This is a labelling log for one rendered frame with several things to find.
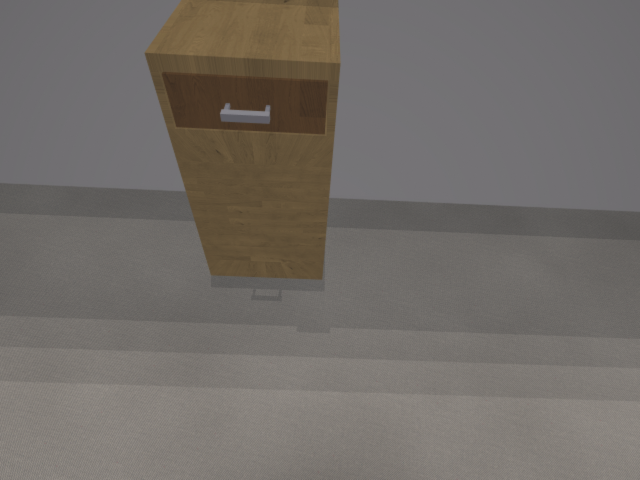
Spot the drawer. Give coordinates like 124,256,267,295
162,72,328,134

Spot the handle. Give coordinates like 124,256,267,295
220,103,270,124

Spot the cabinet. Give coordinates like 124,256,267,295
145,0,340,280

